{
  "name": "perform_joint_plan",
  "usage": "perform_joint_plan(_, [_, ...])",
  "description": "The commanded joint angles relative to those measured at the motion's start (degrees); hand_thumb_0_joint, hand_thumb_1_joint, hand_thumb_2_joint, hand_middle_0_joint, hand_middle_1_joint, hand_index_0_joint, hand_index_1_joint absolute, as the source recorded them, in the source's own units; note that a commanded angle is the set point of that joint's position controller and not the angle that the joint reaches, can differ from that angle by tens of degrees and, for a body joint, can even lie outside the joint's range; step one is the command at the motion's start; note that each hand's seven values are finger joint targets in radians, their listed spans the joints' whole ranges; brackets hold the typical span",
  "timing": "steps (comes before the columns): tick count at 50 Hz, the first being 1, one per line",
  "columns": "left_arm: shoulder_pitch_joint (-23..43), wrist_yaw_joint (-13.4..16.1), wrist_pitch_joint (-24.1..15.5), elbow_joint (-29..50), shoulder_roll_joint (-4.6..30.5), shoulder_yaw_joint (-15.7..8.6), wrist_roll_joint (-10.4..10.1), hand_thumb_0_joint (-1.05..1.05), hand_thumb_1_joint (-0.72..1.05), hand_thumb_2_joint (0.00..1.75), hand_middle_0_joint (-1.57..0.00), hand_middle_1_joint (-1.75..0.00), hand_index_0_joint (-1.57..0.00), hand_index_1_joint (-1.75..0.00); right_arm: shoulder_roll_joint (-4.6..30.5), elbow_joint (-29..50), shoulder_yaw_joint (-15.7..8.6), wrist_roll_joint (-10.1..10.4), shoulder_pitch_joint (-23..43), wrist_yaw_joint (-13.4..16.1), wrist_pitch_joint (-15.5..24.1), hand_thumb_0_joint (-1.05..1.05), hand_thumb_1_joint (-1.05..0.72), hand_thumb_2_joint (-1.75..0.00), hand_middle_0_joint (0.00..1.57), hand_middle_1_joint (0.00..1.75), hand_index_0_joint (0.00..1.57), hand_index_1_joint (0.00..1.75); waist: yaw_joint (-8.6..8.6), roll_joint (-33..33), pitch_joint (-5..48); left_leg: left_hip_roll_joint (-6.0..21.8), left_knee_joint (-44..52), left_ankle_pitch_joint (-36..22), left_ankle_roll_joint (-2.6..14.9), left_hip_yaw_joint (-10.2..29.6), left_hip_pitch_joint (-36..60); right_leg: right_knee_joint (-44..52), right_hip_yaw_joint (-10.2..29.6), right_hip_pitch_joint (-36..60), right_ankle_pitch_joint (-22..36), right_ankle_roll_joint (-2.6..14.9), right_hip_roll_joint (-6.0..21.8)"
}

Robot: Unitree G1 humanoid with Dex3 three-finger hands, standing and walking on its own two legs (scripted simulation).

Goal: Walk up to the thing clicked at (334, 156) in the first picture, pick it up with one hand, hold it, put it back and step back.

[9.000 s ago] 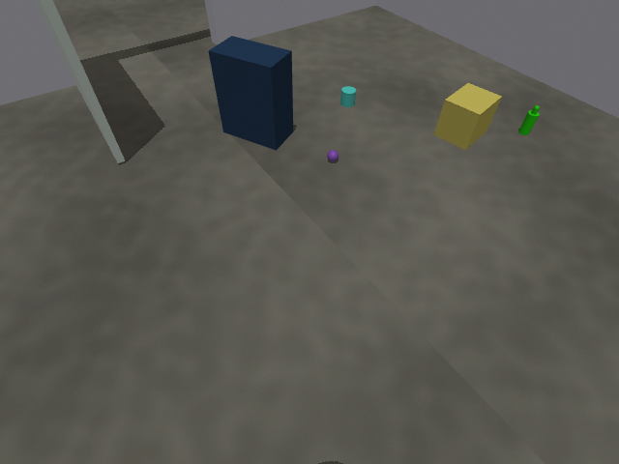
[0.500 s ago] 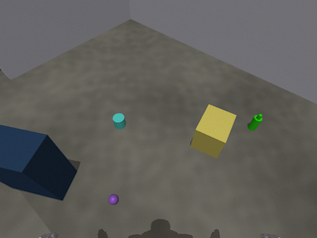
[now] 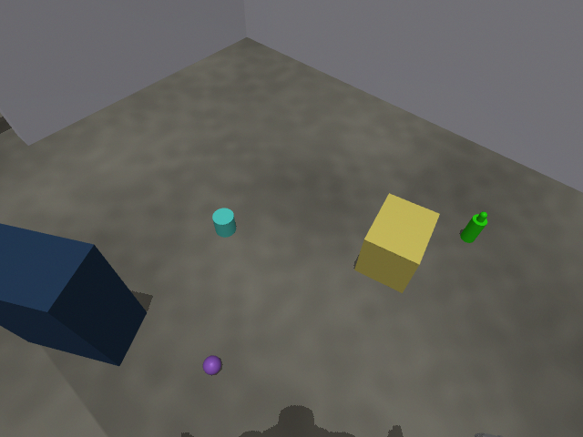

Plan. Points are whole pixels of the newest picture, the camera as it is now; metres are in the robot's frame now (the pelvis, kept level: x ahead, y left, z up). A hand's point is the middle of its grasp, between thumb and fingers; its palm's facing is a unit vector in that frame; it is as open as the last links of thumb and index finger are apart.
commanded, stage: walk up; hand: left
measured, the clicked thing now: (212, 365) +0.40 +0.26 -0.75
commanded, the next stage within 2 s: stand in 0.54 s
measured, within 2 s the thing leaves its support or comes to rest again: neither
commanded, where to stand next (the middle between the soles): +0.03 +0.02 m, yaw +0 degrees
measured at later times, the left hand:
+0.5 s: hand out of the picture +0.09 +0.26 -0.15, palm faces -0.02 -0.94 -0.34, open 7.4 cm
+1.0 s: hand out of the picture +0.11 +0.25 -0.15, palm faces -0.04 -0.94 -0.35, open 7.4 cm
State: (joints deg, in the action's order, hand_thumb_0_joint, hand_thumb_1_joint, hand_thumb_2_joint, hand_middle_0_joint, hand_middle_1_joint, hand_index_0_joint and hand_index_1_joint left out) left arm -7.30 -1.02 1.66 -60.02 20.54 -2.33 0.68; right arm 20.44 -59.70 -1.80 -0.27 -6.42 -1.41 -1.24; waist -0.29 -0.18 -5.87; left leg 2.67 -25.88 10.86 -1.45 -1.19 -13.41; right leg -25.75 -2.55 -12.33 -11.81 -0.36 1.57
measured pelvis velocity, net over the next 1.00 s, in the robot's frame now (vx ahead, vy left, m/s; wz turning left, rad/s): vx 0.04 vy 0.00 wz -0.01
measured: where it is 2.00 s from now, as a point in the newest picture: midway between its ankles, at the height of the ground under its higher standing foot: outside the picture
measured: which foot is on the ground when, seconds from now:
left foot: down 0.00-1.00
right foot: down 0.00-1.00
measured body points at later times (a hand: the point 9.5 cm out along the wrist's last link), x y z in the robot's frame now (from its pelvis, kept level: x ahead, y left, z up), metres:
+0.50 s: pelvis +0.00 +0.00 +0.00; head +0.03 +0.00 +0.45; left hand +0.09 +0.31 -0.13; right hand +0.08 -0.31 -0.13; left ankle +0.03 +0.14 -0.74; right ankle +0.02 -0.13 -0.74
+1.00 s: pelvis +0.04 +0.00 +0.01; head +0.05 +0.00 +0.46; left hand +0.12 +0.30 -0.12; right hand +0.11 -0.30 -0.13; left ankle +0.03 +0.14 -0.74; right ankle +0.02 -0.13 -0.74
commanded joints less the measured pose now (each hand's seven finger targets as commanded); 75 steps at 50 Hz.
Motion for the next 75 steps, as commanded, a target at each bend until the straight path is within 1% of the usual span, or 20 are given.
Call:
perform_joint_plan(1, [1.7, 0.6, -1.6, 4.0, 12.4, -2.7, 0.1, 0.00, 0.90, 0.90, -0.20, -0.30, -0.20, -0.30, 13.2, 3.5, -2.6, 0.2, 1.1, 1.0, 1.5, 0.00, -0.90, -0.90, 0.20, 0.30, 0.20, 0.30, 0.40, -0.1, 8.0, 5.0, 5.0, -2.5, 3.70, 6.2, 2.1, 4.4, 6.6, 1.7, 2.8, 3.34, 5.4])
perform_joint_plan(5, [1.7, 0.5, -1.6, 3.9, 12.4, -2.6, 0.0, 0.00, 0.90, 0.90, -0.20, -0.30, -0.20, -0.30, 13.2, 3.9, -2.4, 0.2, 1.8, 1.0, 1.5, 0.00, -0.90, -0.90, 0.20, 0.30, 0.20, 0.30, 0.13, -0.4, 7.9, 5.1, 4.9, -3.4, 3.65, 6.0, 2.1, 4.2, 6.4, 1.8, 4.1, 3.29, 5.4])
perform_joint_plan(11, [3.4, 0.5, -1.7, 4.4, 13.5, -2.8, 0.2, 0.00, 0.90, 0.90, -0.20, -0.30, -0.20, -0.30, 12.8, 3.7, -2.4, 0.1, 1.1, 0.8, 1.3, 0.00, -0.90, -0.90, 0.20, 0.30, 0.20, 0.30, 0.79, 1.7, 7.3, 3.4, 3.0, -1.1, 2.58, 4.2, 3.0, 6.9, 8.6, 0.2, 0.9, 4.28, 7.2])
perform_joint_plan(13, [3.6, 0.5, -1.7, 4.4, 13.3, -2.8, 0.1, 0.00, 0.90, 0.90, -0.20, -0.30, -0.20, -0.30, 12.7, 3.7, -2.4, 0.1, 1.0, 0.8, 1.4, 0.00, -0.90, -0.90, 0.20, 0.30, 0.20, 0.30, 0.69, 1.7, 7.4, 3.7, 3.4, -1.9, 2.59, 4.6, 3.2, 6.6, 8.2, 0.0, 0.6, 4.04, 6.8])
perform_joint_plan(18, [2.6, 0.4, -1.5, 4.4, 12.3, -2.6, 0.2, 0.00, 0.90, 0.90, -0.20, -0.30, -0.20, -0.30, 13.5, 4.2, -2.5, 0.1, 1.8, 0.8, 1.7, 0.00, -0.90, -0.90, 0.20, 0.30, 0.20, 0.30, 0.01, -0.6, 8.7, 5.7, 5.7, -3.1, 3.80, 6.4, 2.3, 4.1, 6.0, 2.6, 2.4, 3.19, 5.0])
perform_joint_plan(24, [2.4, 0.4, -1.7, 4.4, 12.6, -2.4, 0.0, 0.00, 0.90, 0.90, -0.20, -0.30, -0.20, -0.30, 13.2, 4.4, -2.3, 0.1, 2.1, 0.9, 1.6, 0.00, -0.90, -0.90, 0.20, 0.30, 0.20, 0.30, 0.01, -0.6, 8.2, 4.9, 4.7, -2.7, 3.25, 5.6, 2.4, 5.0, 6.9, 2.2, 3.5, 3.48, 5.7])
perform_joint_plan(26, [3.2, 0.4, -1.7, 4.5, 13.0, -2.5, 0.1, 0.00, 0.90, 0.90, -0.20, -0.30, -0.20, -0.30, 13.2, 4.2, -2.4, 0.1, 1.4, 0.9, 1.5, 0.00, -0.90, -0.90, 0.20, 0.30, 0.20, 0.30, 0.60, 0.1, 8.2, 4.4, 4.5, -2.3, 3.06, 5.2, 2.0, 5.2, 7.4, 2.1, 3.6, 3.66, 6.0])
perform_joint_plan(27, [2.7, 0.3, -2.1, 2.5, 11.0, -1.1, 0.1, 0.00, 0.90, 0.90, -0.20, -0.30, -0.20, -0.30, 10.3, 2.3, -0.9, -0.6, 1.0, 0.8, 1.9, 0.00, -0.90, -0.90, 0.20, 0.30, 0.20, 0.30, 0.52, -0.4, 12.1, 5.1, 8.9, 6.8, 2.81, 5.9, 4.8, 9.7, 8.0, 3.1, -7.9, 2.83, 6.9])
perform_joint_plan(28, [4.2, 0.2, -2.3, 2.9, 12.0, -1.1, 0.5, 0.00, 0.90, 0.90, -0.20, -0.30, -0.20, -0.30, 11.0, 2.5, -1.2, -0.9, 1.9, 0.8, 2.0, 0.00, -0.90, -0.90, 0.20, 0.30, 0.20, 0.30, 0.65, 0.3, 9.2, 4.7, 9.2, 8.5, 2.71, 6.0, 3.8, 10.6, 8.3, 1.6, -10.7, 2.42, 6.4])
perform_joint_plan(30, [4.0, 0.3, -2.9, 1.9, 12.3, -0.9, 0.7, 0.00, 0.90, 0.90, -0.20, -0.30, -0.20, -0.30, 11.8, 1.5, -1.3, -0.9, 1.7, 0.8, 2.3, 0.00, -0.90, -0.90, 0.20, 0.30, 0.20, 0.30, 0.75, 1.0, 6.1, 4.5, 9.5, 7.4, 2.71, 5.6, 3.6, 11.5, 8.2, 0.3, -11.0, 2.05, 6.3])
perform_joint_plan(36, [2.5, 0.7, -4.0, 0.2, 11.9, -0.4, 0.0, 0.00, 0.90, 0.90, -0.20, -0.30, -0.20, -0.30, 12.1, -0.1, -1.3, -0.7, 1.3, 1.1, 3.2, 0.00, -0.90, -0.90, 0.20, 0.30, 0.20, 0.30, 0.51, 0.2, 7.5, 5.6, 9.6, -5.7, 2.43, 5.0, 6.6, 9.7, 6.7, 4.5, 5.3, 1.55, 6.3])
perform_joint_plan(38, [2.0, 0.9, -4.0, -0.4, 12.3, -0.4, 0.0, 0.00, 0.90, 0.90, -0.20, -0.30, -0.20, -0.30, 11.6, -0.6, -1.2, -0.6, 1.0, 1.1, 3.1, 0.00, -0.90, -0.90, 0.20, 0.30, 0.20, 0.30, 0.49, 1.2, 6.2, 5.3, 10.1, -4.5, 2.00, 4.8, 6.3, 10.4, 6.5, 4.2, 4.2, 1.38, 6.2])
perform_joint_plan(41, [2.2, 1.0, -3.9, -0.5, 11.9, -0.2, 0.0, 0.00, 0.90, 0.90, -0.20, -0.30, -0.20, -0.30, 11.6, -0.9, -1.2, -0.6, 1.0, 1.3, 3.1, 0.00, -0.90, -0.90, 0.20, 0.30, 0.20, 0.30, 0.65, -0.1, 7.3, 5.5, 10.0, -6.2, 1.90, 4.5, 6.9, 10.0, 6.3, 5.8, 6.9, 1.36, 6.4])
perform_joint_plan(44, [2.1, 1.2, -4.1, -0.7, 11.9, -0.1, -0.2, 0.00, 0.90, 0.90, -0.20, -0.30, -0.20, -0.30, 11.7, -1.0, -1.1, -0.5, 1.6, 1.5, 3.2, 0.00, -0.90, -0.90, 0.20, 0.30, 0.20, 0.30, 0.50, 0.2, 8.7, 5.8, 9.3, -11.3, 1.85, 4.3, 8.5, 9.2, 6.0, 7.2, 12.3, 1.29, 6.6])
perform_joint_plan(47, [2.0, 1.3, -4.0, -0.9, 11.9, -0.1, 0.0, 0.00, 0.90, 0.90, -0.20, -0.30, -0.20, -0.30, 11.6, -1.3, -0.9, -0.4, 1.2, 1.6, 3.1, 0.00, -0.90, -0.90, 0.20, 0.30, 0.20, 0.30, 0.62, 0.1, 9.3, 5.9, 9.1, -12.9, 1.87, 3.9, 9.2, 9.1, 5.9, 7.9, 14.5, 1.26, 6.8])
perform_joint_plan(52, [2.4, 1.5, -3.7, -1.3, 11.9, -0.1, -0.1, 0.00, 0.90, 0.90, -0.20, -0.30, -0.20, -0.30, 11.7, -1.5, -0.7, -0.4, 2.1, 1.8, 2.9, 0.00, -0.90, -0.90, 0.20, 0.30, 0.20, 0.30, 0.52, 0.1, 7.6, 6.0, 9.6, -11.1, 1.64, 4.0, 8.9, 9.7, 5.5, 7.1, 12.1, 1.01, 6.5])
perform_joint_plan(58, [2.5, 1.5, -3.7, -1.2, 12.1, -0.3, -0.2, 0.00, 0.90, 0.90, -0.20, -0.30, -0.20, -0.30, 11.8, -1.5, -0.6, -0.3, 2.7, 1.9, 3.0, 0.00, -0.90, -0.90, 0.20, 0.30, 0.20, 0.30, 0.45, -0.4, 9.3, 6.3, 9.1, -15.8, 1.60, 3.5, 10.6, 9.0, 5.4, 8.8, 17.1, 1.26, 6.8])
perform_joint_plan(62, [2.4, 1.6, -3.7, -1.3, 12.0, -0.2, -0.2, 0.00, 0.90, 0.90, -0.20, -0.30, -0.20, -0.30, 11.9, -1.4, -0.6, -0.3, 3.0, 1.9, 2.9, 0.00, -0.90, -0.90, 0.20, 0.30, 0.20, 0.30, 0.41, 0.2, 9.3, 6.3, 8.7, -16.4, 1.60, 3.4, 11.0, 9.3, 5.1, 9.0, 18.5, 1.02, 6.9])
perform_joint_plan(67, [3.0, 1.6, -3.6, -1.2, 12.3, -0.3, -0.2, 0.00, 0.90, 0.90, -0.20, -0.30, -0.20, -0.30, 11.6, -1.5, -0.4, -0.3, 3.0, 1.9, 2.7, 0.00, -0.90, -0.90, 0.20, 0.30, 0.20, 0.30, 0.62, 0.0, 7.5, 6.0, 9.8, -11.4, 1.47, 3.4, 9.7, 10.7, 5.5, 7.7, 13.3, 1.10, 6.7])
perform_joint_plan(75, [2.8, 1.6, -3.8, -1.2, 12.3, -0.4, -0.2, 0.00, 0.90, 0.90, -0.20, -0.30, -0.20, -0.30, 11.5, -1.3, -0.3, -0.3, 2.9, 1.8, 2.8, 0.00, -0.90, -0.90, 0.20, 0.30, 0.20, 0.30, 0.50, 0.3, 8.3, 6.2, 10.0, -12.5, 1.70, 3.4, 10.2, 10.4, 5.5, 8.3, 14.4, 1.37, 6.8])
